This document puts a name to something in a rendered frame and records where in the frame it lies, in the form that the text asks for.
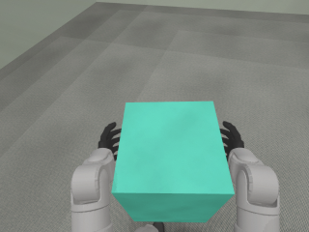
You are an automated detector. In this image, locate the right robot hand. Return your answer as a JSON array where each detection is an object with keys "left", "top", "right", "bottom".
[{"left": 219, "top": 121, "right": 244, "bottom": 161}]

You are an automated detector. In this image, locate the carton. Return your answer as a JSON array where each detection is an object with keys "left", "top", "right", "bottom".
[{"left": 111, "top": 101, "right": 235, "bottom": 223}]

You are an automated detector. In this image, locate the robot left foot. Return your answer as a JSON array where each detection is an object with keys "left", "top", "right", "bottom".
[{"left": 153, "top": 221, "right": 165, "bottom": 232}]

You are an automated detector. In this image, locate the robot right forearm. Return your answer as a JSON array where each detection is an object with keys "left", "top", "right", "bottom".
[{"left": 227, "top": 147, "right": 280, "bottom": 232}]

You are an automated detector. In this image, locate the robot left forearm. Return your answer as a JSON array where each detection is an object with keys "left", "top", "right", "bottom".
[{"left": 69, "top": 148, "right": 115, "bottom": 232}]

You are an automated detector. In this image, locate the left robot hand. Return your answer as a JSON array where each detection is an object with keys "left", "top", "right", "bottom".
[{"left": 98, "top": 122, "right": 122, "bottom": 161}]

